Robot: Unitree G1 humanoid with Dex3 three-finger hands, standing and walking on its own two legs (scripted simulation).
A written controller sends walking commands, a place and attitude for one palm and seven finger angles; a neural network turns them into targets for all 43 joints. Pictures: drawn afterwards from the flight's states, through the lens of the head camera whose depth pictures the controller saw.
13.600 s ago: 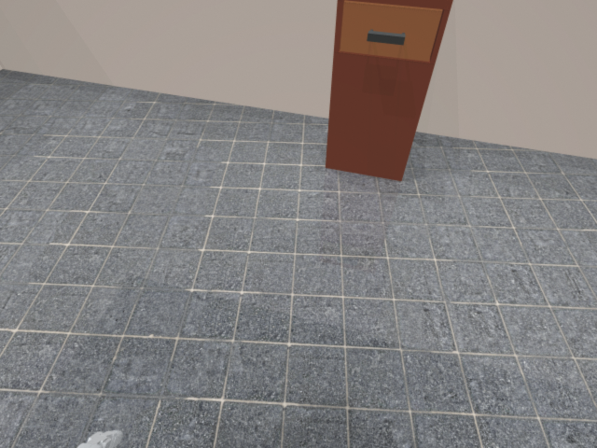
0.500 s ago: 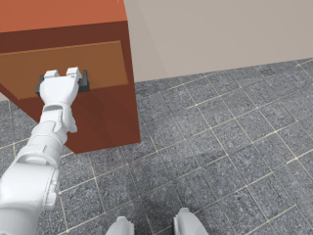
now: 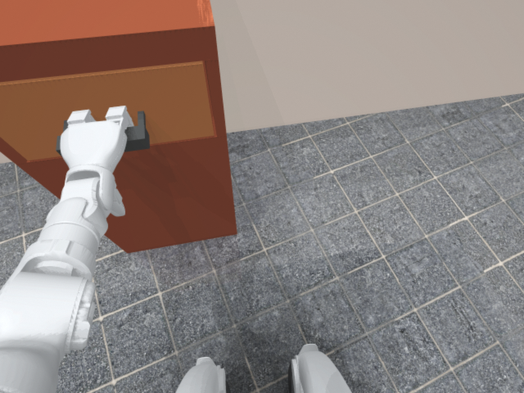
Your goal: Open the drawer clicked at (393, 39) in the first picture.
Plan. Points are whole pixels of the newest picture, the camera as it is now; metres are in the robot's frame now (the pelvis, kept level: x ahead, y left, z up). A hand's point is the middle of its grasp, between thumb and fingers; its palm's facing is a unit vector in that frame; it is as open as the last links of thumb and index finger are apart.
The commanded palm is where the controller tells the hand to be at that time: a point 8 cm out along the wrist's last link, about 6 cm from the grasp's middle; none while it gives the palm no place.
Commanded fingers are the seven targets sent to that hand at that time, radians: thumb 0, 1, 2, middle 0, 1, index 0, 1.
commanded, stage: lower the fingers behind the handle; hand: left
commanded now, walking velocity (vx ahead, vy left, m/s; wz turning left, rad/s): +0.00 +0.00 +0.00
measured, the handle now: (105, 131) +0.54 +0.24 +0.00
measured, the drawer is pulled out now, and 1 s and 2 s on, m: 0.00 0.00 0.13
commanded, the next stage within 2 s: close the thumb around the handle in 0.02 s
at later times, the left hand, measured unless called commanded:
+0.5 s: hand (109, 163) +0.49 +0.23 -0.01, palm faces -0.07 -0.03 -1.00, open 9.8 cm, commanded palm +0.47 +0.22 +0.04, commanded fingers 0.00 0.62 0.78 -0.38 -1.32 -0.38 -1.32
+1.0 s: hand (109, 164) +0.48 +0.23 -0.01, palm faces -0.06 -0.04 -1.00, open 6.2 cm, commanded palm +0.45 +0.21 +0.04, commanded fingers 0.00 0.90 0.90 -0.40 -1.35 -0.40 -1.35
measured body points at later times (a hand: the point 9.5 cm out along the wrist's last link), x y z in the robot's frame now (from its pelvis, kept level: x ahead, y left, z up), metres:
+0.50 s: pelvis +0.00 +0.00 +0.00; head +0.14 +0.01 +0.43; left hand +0.48 +0.23 +0.04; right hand +0.01 -0.27 -0.13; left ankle -0.02 +0.11 -0.67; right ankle +0.01 -0.14 -0.67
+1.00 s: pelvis +0.01 +0.01 +0.01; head +0.14 +0.01 +0.44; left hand +0.48 +0.23 +0.04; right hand +0.01 -0.27 -0.13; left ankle -0.02 +0.11 -0.67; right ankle +0.01 -0.14 -0.67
